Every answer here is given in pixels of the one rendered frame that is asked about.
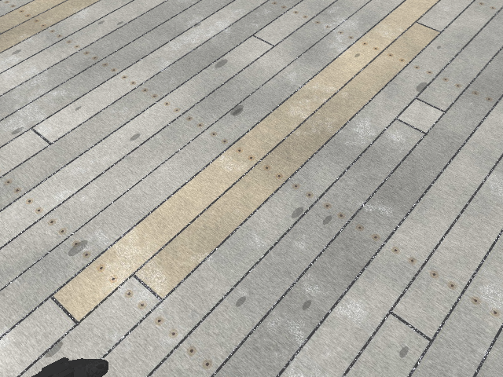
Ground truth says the left robot hand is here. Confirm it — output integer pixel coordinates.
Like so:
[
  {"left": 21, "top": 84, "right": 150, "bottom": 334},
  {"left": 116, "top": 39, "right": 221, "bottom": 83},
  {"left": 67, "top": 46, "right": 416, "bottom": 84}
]
[{"left": 32, "top": 357, "right": 108, "bottom": 377}]

